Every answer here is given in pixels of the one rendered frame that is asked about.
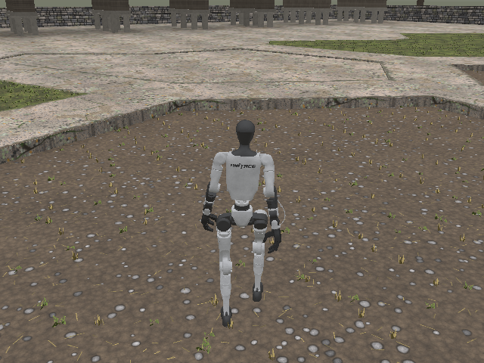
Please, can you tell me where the robot right hand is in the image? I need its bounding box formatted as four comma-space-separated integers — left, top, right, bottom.
263, 229, 281, 253

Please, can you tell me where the left robot upper arm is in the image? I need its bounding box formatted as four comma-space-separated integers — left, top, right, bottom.
209, 152, 228, 193

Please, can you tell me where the robot left foot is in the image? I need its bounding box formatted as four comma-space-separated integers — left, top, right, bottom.
221, 306, 232, 327

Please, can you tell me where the robot left forearm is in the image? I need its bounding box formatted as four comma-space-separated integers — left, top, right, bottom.
203, 182, 216, 216

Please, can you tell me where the robot right thigh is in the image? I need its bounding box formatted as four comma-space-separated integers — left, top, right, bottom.
253, 209, 268, 255

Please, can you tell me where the right robot upper arm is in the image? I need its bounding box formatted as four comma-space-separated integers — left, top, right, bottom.
260, 154, 275, 197

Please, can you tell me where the robot left hand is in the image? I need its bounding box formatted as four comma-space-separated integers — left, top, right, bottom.
201, 213, 217, 232

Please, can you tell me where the robot right forearm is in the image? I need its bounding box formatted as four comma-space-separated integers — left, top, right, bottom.
266, 186, 281, 230

